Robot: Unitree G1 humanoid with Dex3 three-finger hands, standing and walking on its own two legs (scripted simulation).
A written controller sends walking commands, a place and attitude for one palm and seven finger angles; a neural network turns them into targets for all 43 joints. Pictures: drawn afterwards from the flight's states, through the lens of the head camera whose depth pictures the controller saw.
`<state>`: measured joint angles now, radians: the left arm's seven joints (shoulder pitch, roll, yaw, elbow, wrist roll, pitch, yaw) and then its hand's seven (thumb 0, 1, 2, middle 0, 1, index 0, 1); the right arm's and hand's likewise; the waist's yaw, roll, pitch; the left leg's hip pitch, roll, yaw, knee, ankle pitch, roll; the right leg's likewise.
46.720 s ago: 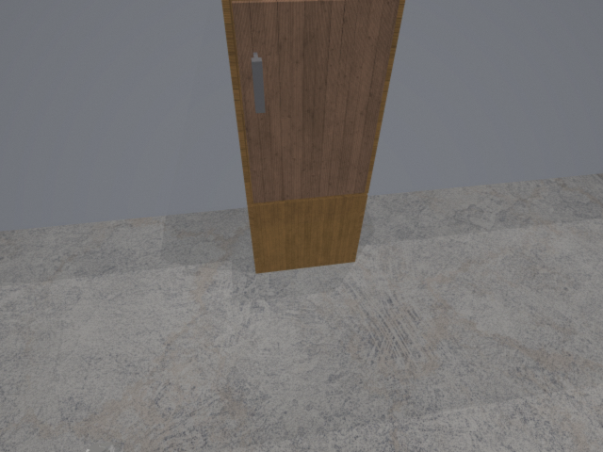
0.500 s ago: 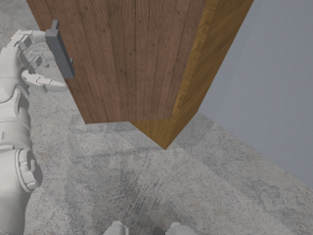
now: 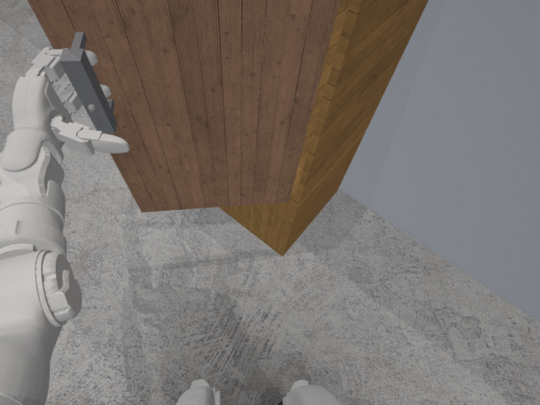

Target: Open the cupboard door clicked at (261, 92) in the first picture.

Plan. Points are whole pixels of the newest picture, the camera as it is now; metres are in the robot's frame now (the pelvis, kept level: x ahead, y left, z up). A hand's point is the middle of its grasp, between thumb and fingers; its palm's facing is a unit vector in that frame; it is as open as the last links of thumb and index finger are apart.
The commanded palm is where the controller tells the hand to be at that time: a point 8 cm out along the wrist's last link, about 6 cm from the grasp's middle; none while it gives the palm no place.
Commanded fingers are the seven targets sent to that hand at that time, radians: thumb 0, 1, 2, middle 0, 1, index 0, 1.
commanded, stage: slide the fingers in behind the handle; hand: left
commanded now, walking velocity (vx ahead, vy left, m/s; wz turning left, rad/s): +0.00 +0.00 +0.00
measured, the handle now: (94, 85) +0.56 +0.21 +0.12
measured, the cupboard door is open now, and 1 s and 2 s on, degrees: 46 46 55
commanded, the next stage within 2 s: close the thumb around the handle in 0.68 s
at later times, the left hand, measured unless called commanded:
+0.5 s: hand (106, 109) +0.50 +0.19 +0.12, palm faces +0.04 -1.00 +0.00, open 14.0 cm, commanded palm +0.48 +0.23 +0.11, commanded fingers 0.00 -0.50 0.30 -0.30 -1.20 -0.30 -1.20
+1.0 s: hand (108, 110) +0.51 +0.19 +0.12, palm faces +0.04 -1.00 +0.00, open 12.7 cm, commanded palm +0.48 +0.23 +0.11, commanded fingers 0.00 0.17 0.59 -0.35 -1.27 -0.35 -1.27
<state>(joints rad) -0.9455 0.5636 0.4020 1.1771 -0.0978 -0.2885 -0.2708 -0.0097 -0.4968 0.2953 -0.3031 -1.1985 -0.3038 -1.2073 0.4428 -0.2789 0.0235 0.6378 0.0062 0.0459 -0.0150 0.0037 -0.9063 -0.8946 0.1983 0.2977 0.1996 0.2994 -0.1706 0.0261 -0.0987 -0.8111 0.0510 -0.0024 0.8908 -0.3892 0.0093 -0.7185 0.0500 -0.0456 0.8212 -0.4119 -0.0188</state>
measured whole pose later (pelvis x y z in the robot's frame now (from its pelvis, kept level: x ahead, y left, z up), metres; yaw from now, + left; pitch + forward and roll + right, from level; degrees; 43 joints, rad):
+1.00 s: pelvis +0.00 +0.00 +0.00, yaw +0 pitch +17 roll -3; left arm -0.95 0.48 0.36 1.18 -0.09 -0.31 -0.19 -0.01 -0.29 0.39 -0.31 -1.22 -0.31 -1.22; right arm 0.42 -0.27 0.02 0.65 0.00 0.03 -0.01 0.00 -0.91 -0.89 0.20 0.30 0.20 0.30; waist -0.16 0.03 -0.10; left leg -0.80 0.04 0.00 0.89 -0.38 0.01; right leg -0.71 0.04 -0.04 0.83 -0.41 -0.01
